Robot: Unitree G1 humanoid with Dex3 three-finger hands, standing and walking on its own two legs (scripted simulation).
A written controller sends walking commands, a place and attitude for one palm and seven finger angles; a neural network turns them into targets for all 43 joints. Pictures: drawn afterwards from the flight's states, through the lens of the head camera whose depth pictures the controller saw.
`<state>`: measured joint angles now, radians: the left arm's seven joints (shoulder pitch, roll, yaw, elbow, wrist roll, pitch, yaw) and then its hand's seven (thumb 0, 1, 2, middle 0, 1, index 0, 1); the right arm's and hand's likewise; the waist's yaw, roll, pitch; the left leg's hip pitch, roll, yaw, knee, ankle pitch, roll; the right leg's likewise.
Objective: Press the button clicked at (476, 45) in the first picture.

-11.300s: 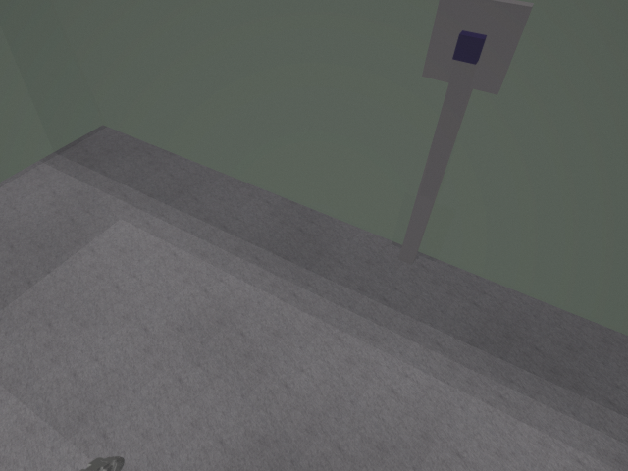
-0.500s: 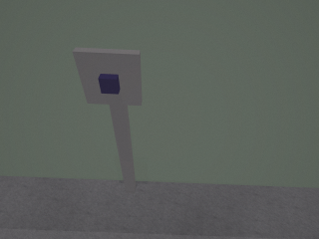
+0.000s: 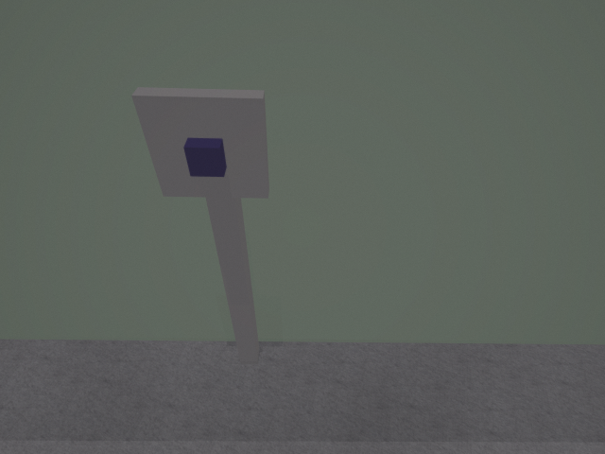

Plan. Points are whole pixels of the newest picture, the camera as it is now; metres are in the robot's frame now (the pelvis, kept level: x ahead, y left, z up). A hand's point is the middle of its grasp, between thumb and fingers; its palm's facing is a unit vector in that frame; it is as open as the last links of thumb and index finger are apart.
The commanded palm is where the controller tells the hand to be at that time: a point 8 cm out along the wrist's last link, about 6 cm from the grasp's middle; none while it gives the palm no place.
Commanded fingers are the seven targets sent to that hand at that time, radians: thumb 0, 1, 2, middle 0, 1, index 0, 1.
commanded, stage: shuffle to correct the standing spot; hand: left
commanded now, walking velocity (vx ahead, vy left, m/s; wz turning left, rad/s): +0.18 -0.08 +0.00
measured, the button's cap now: (206, 156) +0.55 +0.20 +0.12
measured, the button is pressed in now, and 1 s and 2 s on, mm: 0 0 0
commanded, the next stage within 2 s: come to a stop and stand still in 0.16 s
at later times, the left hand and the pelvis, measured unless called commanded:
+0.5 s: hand out of the picture +0.11 +0.17 -0.18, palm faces +0.03 -0.98 -0.18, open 7.3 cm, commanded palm none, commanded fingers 0.00 0.90 0.90 -0.20 -0.30 -0.20 -0.30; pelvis +0.10 -0.01 +0.01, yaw +0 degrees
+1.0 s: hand out of the picture +0.12 +0.19 -0.17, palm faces +0.08 -0.99 -0.15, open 7.3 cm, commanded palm none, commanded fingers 0.00 0.90 0.90 -0.20 -0.30 -0.20 -0.30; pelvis +0.06 +0.01 +0.00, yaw +1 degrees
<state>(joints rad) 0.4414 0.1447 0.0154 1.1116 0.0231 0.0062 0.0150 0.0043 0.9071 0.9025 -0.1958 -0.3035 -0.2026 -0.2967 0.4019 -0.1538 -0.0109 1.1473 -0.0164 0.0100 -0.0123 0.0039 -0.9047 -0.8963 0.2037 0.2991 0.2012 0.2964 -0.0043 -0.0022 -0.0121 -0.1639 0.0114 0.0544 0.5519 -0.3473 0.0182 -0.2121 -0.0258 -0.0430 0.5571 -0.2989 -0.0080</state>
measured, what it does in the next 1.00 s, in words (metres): steps on the spot: right foot, then left foot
